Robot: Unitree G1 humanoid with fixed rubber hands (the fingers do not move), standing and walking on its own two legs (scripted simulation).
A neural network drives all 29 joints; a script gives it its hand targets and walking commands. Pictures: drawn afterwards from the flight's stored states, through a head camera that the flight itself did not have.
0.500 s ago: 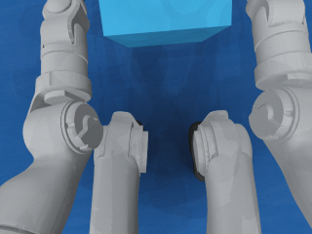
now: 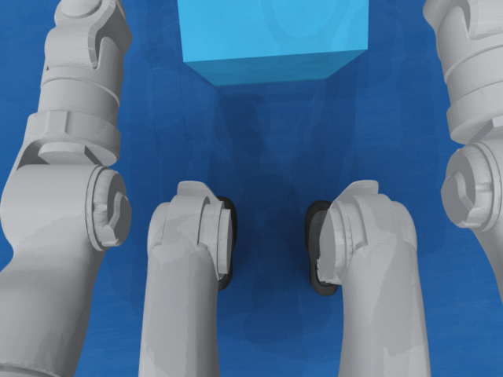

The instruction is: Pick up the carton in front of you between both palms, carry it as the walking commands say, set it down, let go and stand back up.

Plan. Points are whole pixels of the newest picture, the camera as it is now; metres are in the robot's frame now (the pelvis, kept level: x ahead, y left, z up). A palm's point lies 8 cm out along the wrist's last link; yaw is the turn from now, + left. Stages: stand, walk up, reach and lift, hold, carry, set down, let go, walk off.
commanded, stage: set down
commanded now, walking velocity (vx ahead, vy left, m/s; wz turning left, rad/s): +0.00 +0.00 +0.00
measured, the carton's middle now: (268, 1) +0.58 +0.01 -0.26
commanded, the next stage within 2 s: let go in 0.82 s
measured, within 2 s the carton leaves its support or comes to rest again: neither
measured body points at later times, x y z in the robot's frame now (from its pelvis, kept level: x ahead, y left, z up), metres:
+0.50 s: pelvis +0.01 +0.00 +0.14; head +0.36 +0.00 +0.43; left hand +0.57 +0.21 +0.03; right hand +0.59 -0.19 +0.03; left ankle +0.11 +0.12 -0.35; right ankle +0.10 -0.11 -0.35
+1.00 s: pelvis +0.04 +0.00 +0.27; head +0.35 +0.00 +0.60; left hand +0.55 +0.21 +0.15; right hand +0.56 -0.20 +0.16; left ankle +0.11 +0.12 -0.35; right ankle +0.10 -0.11 -0.35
